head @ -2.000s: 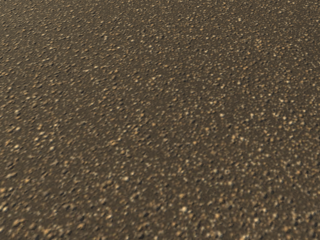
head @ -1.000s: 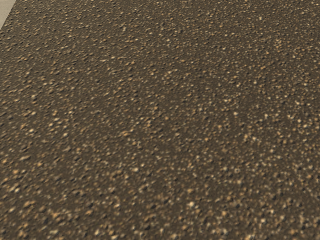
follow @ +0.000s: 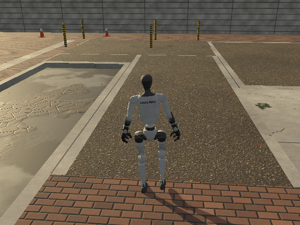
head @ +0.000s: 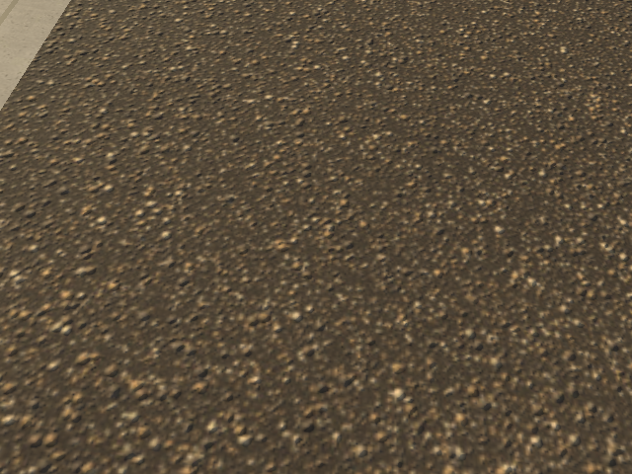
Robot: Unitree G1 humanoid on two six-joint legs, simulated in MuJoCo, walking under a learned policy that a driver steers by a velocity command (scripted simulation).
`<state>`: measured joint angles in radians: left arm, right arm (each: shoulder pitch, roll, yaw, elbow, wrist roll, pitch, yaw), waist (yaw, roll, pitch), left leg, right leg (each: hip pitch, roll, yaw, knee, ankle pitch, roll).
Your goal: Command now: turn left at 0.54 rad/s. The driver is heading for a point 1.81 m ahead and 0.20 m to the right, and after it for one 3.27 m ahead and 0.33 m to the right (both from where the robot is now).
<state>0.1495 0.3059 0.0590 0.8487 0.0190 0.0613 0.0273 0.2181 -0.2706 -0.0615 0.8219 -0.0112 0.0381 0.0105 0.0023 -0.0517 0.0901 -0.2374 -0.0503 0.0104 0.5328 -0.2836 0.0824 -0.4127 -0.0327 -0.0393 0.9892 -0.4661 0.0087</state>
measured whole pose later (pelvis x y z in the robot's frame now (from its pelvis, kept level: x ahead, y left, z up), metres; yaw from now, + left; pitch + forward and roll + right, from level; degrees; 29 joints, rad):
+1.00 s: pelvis +0.26 -0.10 -0.01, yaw -16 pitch +2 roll +0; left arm 0.45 0.26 0.04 0.93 0.01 -0.06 0.01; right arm 0.02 -0.27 0.00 0.75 -0.03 -0.04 0.05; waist 0.06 0.03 0.05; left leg -0.61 0.01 0.07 0.59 -0.05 0.03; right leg 0.17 0.11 0.17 0.16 -0.35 -0.11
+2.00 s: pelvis +0.80 -0.19 +0.00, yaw +11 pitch +2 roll -1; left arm 0.46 0.24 0.03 0.91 0.02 -0.08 -0.01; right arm 0.03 -0.25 -0.02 0.73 -0.04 -0.01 0.07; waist 0.09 0.04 0.03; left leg -0.57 0.03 0.03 0.65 -0.12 0.05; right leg 0.04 0.01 -0.15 0.24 -0.31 -0.02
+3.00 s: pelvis +1.30 -0.20 +0.01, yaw -13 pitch +1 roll -1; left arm 0.38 0.25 0.05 0.88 0.01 -0.07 -0.01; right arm 0.15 -0.25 -0.04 0.79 -0.03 -0.02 0.03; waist 0.04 0.05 0.04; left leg -0.66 0.11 0.02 0.77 -0.02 0.00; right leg 0.03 0.14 0.03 0.18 -0.22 -0.12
